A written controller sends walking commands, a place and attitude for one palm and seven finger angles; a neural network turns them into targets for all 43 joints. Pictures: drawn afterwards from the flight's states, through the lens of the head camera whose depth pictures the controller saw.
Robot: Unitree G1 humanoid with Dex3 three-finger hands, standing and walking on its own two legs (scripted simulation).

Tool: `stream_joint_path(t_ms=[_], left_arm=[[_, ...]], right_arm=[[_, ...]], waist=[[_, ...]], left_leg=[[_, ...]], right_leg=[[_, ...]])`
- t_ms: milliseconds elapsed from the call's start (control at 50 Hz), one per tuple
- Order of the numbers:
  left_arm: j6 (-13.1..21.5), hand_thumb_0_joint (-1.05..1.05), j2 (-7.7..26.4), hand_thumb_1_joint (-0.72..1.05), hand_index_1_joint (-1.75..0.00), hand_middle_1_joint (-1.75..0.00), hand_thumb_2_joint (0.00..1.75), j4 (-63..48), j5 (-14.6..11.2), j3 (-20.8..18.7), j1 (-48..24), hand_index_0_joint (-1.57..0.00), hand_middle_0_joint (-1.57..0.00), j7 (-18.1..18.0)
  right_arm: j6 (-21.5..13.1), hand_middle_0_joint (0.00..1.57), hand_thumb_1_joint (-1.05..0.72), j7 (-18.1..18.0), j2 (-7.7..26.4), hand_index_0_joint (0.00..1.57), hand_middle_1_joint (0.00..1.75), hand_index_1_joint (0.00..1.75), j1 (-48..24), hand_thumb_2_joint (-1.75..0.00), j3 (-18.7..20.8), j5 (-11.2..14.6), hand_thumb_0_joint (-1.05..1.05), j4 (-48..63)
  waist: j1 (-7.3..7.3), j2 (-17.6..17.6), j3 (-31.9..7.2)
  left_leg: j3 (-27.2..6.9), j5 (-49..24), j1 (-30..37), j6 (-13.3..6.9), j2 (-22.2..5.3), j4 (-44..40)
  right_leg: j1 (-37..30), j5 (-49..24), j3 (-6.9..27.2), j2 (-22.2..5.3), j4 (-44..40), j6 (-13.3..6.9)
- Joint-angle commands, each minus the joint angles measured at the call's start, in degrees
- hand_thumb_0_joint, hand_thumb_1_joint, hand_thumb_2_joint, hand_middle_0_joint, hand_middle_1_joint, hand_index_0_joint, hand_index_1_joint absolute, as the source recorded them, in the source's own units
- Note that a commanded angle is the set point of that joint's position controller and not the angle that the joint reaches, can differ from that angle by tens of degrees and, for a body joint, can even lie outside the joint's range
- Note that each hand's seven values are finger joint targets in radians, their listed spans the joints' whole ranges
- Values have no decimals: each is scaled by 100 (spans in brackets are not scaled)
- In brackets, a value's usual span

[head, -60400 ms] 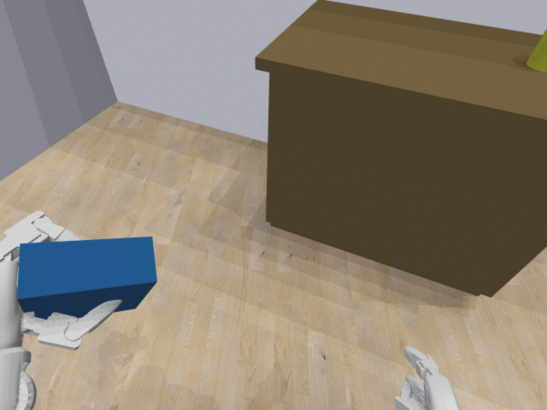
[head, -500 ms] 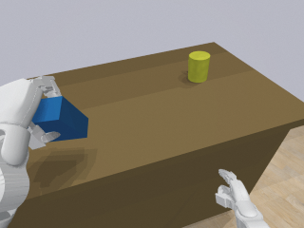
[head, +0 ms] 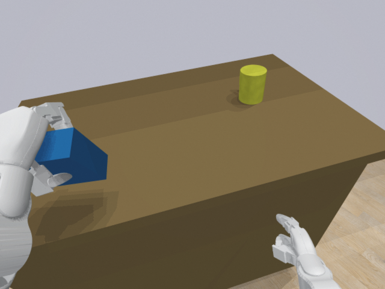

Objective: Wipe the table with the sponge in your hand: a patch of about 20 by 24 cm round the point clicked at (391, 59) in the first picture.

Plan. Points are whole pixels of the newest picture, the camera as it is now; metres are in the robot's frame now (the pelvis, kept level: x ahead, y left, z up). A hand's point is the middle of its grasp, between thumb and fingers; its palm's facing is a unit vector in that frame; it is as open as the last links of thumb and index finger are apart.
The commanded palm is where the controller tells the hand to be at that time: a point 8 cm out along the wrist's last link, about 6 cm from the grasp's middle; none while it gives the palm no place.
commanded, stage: bring the sponge back beside the body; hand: left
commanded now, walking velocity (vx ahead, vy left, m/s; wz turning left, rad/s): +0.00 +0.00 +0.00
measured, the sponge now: (60, 165) +0.22 +0.29 +0.20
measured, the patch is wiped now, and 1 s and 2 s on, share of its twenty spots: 1.00 1.00 1.00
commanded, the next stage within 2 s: step back with the hand held close in 0.20 s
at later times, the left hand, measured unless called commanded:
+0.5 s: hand (71, 143) +0.22 +0.24 +0.25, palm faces +0.44 -0.75 -0.50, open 8.9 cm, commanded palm +0.14 +0.29 +0.29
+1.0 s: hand (17, 190) +0.12 +0.24 +0.26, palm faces +0.49 -0.78 -0.39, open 8.9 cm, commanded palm +0.06 +0.31 +0.29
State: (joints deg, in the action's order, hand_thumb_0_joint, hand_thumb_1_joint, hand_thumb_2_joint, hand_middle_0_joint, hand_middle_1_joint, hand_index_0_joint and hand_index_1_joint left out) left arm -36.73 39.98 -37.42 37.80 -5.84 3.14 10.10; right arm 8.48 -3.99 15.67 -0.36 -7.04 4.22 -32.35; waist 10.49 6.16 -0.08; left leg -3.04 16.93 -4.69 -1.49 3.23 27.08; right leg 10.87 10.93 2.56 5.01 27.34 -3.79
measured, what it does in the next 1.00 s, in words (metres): shifts its weight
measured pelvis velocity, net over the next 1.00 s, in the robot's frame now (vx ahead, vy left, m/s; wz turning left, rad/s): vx -0.08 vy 0.01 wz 0.08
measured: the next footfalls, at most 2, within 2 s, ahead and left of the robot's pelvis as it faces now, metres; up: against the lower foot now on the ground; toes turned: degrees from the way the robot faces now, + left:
right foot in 1.30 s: -0.11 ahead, -0.12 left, +0.00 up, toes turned +6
left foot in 1.50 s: -0.13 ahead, +0.14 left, +0.00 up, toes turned +3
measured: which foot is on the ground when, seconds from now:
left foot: down 0.00-1.00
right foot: down 0.00-1.00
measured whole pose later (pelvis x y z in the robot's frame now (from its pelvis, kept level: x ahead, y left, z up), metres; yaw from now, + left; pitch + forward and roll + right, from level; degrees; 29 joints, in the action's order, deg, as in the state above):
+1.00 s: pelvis -0.08 +0.01 -0.02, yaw +5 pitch +1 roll -2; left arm 6.9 30.1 -45.8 -4.6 -29.5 18.2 -9.2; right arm 5.1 -3.6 13.3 11.7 -1.6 1.6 -32.9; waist -3.7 -0.2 -0.2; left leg -1.1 16.8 -27.4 -1.5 0.0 42.4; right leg 27.6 8.1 -3.6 3.1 33.2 -2.3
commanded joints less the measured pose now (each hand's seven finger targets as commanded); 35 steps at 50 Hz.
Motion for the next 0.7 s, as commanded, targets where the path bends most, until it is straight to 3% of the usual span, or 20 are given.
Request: stream_joint_path(t_ms=[0, 60, 80, 100, 160, 180, 240, 280, 300, 320, 340, 360, 380, 420, 480, 500, 540, 600, 640, 680], left_arm=[[106, 0, 1398, 10, -160, -160, 130, -1030, 285, -982, -1504, -120, -120, -216], [139, 0, 1397, 10, -160, -160, 130, -925, 246, -995, -1207, -120, -120, -175], [100, 0, 1401, 10, -160, -160, 130, -1179, 281, -1011, -1278, -120, -120, -189], [128, 0, 1460, 10, -160, -160, 130, -1088, 288, -1062, -1413, -120, -120, -221], [153, 0, 1429, 10, -160, -160, 130, -824, 243, -1022, -1259, -120, -120, -195], [122, 0, 1465, 10, -160, -160, 130, -995, 301, -1062, -1309, -120, -120, -210], [166, 0, 1389, 10, -160, -160, 130, -688, 253, -1010, -1203, -120, -120, -198], [122, 0, 1384, 10, -160, -160, 130, -936, 281, -988, -1339, -120, -120, -180], [42, 0, 798, 10, -160, -160, 130, 333, 391, -359, -1627, -120, -120, -170], [1661, 0, 306, 10, -160, -160, 130, -897, -3909, -2030, -2454, -120, -120, -845], [2110, 0, 546, 10, -160, -160, 130, 332, -3861, -2066, -1174, -120, -120, -1136], [2303, 0, 164, 10, -160, -160, 130, 154, -3887, -1768, -935, -120, -120, -1222], [2648, 0, 472, 10, -160, -160, 130, -452, -4034, -2412, -766, -120, -120, -1396], [3228, 0, 554, 10, -160, -160, 130, -1449, -4167, -2654, -391, -120, -120, -1624], [3804, 0, 671, 10, -160, -160, 130, -2410, -4255, -3212, 186, -120, -120, -1900], [3930, 0, 464, 10, -160, -160, 130, -2320, -4263, -3205, 512, -120, -120, -1960], [4090, 0, 400, 10, -160, -160, 130, -2336, -4243, -3315, 588, -120, -120, -2032], [4259, 0, 310, 10, -160, -160, 130, -1904, -4239, -3374, 493, -120, -120, -2048], [4288, 0, 213, 10, -160, -160, 130, -1375, -4242, -3332, 325, -120, -120, -2028], [4320, 0, 161, 10, -160, -160, 130, -945, -4265, -3295, 253, -120, -120, -1999]], right_arm=[[-489, 20, -90, -21, 413, 20, 30, 30, -1649, -90, 201, -30, 0, 1292], [-436, 20, -90, -30, 417, 20, 30, 30, -1671, -90, 212, -56, 0, 1236], [-516, 20, -90, -10, 398, 20, 30, 30, -1859, -90, 220, 14, 0, 1321], [-497, 20, -90, -17, 401, 20, 30, 30, -1634, -90, 204, -46, 0, 1279], [-424, 20, -90, -33, 420, 20, 30, 30, -1640, -90, 203, -54, 0, 1216], [-499, 20, -90, -15, 410, 20, 30, 30, -1806, -90, 217, 5, 0, 1282], [-413, 20, -90, -22, 429, 20, 30, 30, -1606, -90, 198, -49, 0, 1212], [-485, 20, -90, -11, 410, 20, 30, 30, -1824, -90, 209, 21, 0, 1297], [-475, 20, -90, -85, 472, 20, 30, 30, -1483, -90, 157, -11, 0, 1091], [-457, 20, -90, 53, 393, 20, 30, 30, -10, -90, 440, -12, 0, 1919], [-464, 20, -90, 68, 469, 20, 30, 30, 100, -90, 274, -118, 0, 1373], [-426, 20, -90, 102, 384, 20, 30, 30, -92, -90, 334, -126, 0, 1405], [-395, 20, -90, 105, 403, 20, 30, 30, 181, -90, 379, -112, 0, 1436], [-346, 20, -90, 36, 423, 20, 30, 30, 246, -90, 436, -209, 0, 1352], [-388, 20, -90, 57, 490, 20, 30, 30, 165, -90, 518, -299, 0, 1331], [-402, 20, -90, 49, 448, 20, 30, 30, 270, -90, 544, -313, 0, 1264], [-394, 20, -90, 77, 448, 20, 30, 30, 362, -90, 611, -335, 0, 1149], [-430, 20, -90, 77, 468, 20, 30, 30, 487, -90, 719, -338, 0, 962], [-444, 20, -90, 82, 511, 20, 30, 30, 554, -90, 798, -318, 0, 869], [-454, 20, -90, 74, 541, 20, 30, 30, 569, -90, 851, -284, 0, 838]], waist=[[8, -165, -1158], [22, -224, -1065], [-48, -65, -1113], [15, -219, -1194], [11, -283, -837], [-50, -147, -893], [8, -315, -849], [-42, -24, -874], [-236, -359, -441], [-1144, -1233, 126], [-956, -1657, -389], [-970, -1630, -374], [-994, -1557, -586], [-1046, -766, -1030], [-1016, 464, -1473], [-1025, 653, -1593], [-1043, 565, -1610], [-1104, 315, -1583], [-1122, 103, -1411], [-1150, -253, -1342]], left_leg=[[-7, -1373, -433, -77, -168, -332], [39, -1394, -430, -60, -170, -323], [-51, -1325, -361, -50, -178, -345], [5, -1378, -445, -69, -166, -329], [17, -1215, -471, -54, -190, -388], [-68, -1145, -440, -35, -202, -410], [9, -1262, -492, -46, -199, -391], [-72, -1194, -406, -36, -214, -430], [37, -999, -576, -38, -220, -451], [-388, -242, -555, -137, -260, 128], [-400, -18, -466, -147, -252, 264], [-406, -44, -482, -142, -149, 349], [-427, -160, -351, -149, -234, 547], [-406, -647, -460, -117, -437, 551], [-838, -1340, -1115, -94, -783, 86], [-964, -1789, -1343, -113, -935, 5], [-1090, -2687, -1547, -55, -1087, 38], [-1160, -3420, -1357, -21, -1204, 151], [-1132, -3179, -1397, -26, -1201, 246], [-1088, -2697, -1489, -7, -1141, 414]], right_leg=[[-870, -25, 543, -458, -454, 19], [-863, -131, 538, -458, -475, 35], [-810, 34, 816, -365, -514, -24], [-912, 0, 563, -460, -451, 25], [-682, 153, 503, -425, -547, 37], [-654, 312, 780, -344, -576, -24], [-714, 88, 491, -423, -530, 28], [-619, 193, 706, -334, -554, -32], [-290, 386, 310, -384, -623, 25], [784, 291, 707, -439, -1065, 143], [758, 605, 713, -625, -1021, 67], [910, 672, 781, -675, -1001, 38], [1013, 679, 1079, -936, -1098, 94], [724, 63, 830, -1300, -689, -40], [-122, -1279, 570, -1137, 210, -13], [-414, -1662, 413, -1072, 486, 42], [-514, -1844, 312, -974, 747, 112], [-227, -1284, 247, -852, 867, 154], [-34, -930, 299, -817, 706, 173], [-23, -1319, 422, -947, 468, 123]])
